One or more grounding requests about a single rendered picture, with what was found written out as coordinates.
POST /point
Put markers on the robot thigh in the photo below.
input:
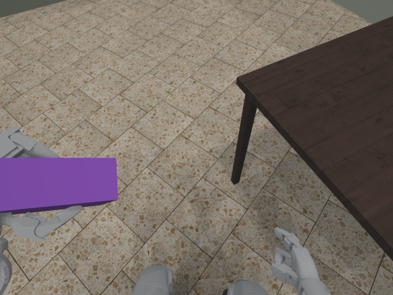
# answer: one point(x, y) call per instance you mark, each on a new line
point(155, 280)
point(246, 288)

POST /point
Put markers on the robot left thigh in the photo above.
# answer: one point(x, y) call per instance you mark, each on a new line
point(155, 280)

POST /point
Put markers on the sponge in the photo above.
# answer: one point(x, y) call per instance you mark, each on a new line
point(46, 184)

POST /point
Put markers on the left robot hand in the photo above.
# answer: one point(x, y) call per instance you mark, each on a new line
point(14, 144)

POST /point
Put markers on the robot right forearm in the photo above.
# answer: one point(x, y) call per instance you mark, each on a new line
point(312, 286)

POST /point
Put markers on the right robot hand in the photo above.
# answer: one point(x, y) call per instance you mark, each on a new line
point(292, 269)

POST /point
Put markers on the table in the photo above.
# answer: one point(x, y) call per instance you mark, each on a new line
point(333, 104)

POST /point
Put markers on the robot left forearm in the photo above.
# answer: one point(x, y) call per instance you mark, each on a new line
point(5, 266)

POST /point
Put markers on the robot right thigh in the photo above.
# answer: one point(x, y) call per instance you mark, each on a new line
point(246, 288)

